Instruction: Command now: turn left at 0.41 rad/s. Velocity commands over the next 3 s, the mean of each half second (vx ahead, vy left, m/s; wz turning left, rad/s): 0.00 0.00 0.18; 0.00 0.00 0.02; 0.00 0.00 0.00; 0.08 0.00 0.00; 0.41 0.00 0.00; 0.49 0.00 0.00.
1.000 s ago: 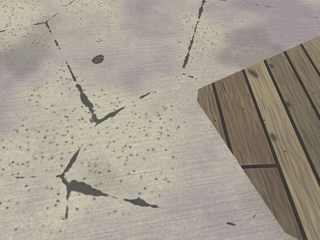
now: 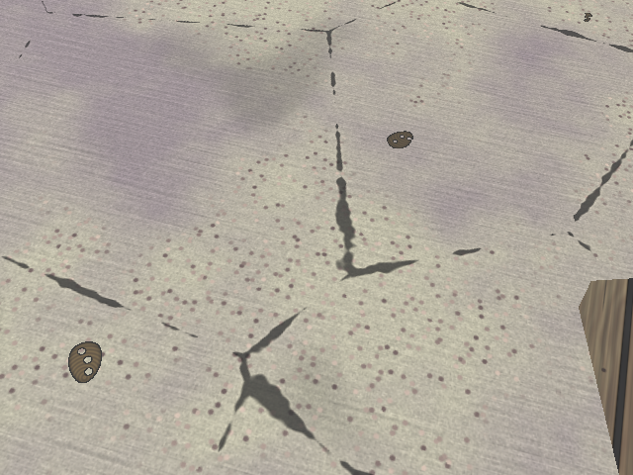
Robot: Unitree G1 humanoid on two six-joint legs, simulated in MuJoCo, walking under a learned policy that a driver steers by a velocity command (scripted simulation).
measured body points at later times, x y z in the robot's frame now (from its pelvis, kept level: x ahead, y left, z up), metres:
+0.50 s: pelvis +0.00 -0.02 -0.01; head +0.02 -0.02 +0.44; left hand +0.11 +0.25 -0.13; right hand +0.14 -0.29 -0.12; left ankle -0.03 +0.12 -0.75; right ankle +0.01 -0.15 -0.74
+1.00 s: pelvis -0.01 +0.00 -0.01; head +0.00 +0.00 +0.44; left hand +0.03 +0.27 -0.15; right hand +0.09 -0.26 -0.14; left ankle -0.03 +0.12 -0.74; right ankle +0.01 -0.15 -0.74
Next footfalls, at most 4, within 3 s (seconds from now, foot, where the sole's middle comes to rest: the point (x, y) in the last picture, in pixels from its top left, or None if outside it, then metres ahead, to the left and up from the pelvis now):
0.14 right None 0.05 -0.15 -0.78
0.42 left None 0.01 0.12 -0.78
2.46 left None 0.40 0.13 -0.78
3.00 right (348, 352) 0.72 -0.09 -0.78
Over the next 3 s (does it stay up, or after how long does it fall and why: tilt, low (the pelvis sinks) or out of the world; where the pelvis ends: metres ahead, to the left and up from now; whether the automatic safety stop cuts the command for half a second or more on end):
stays up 0.54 0.01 -0.02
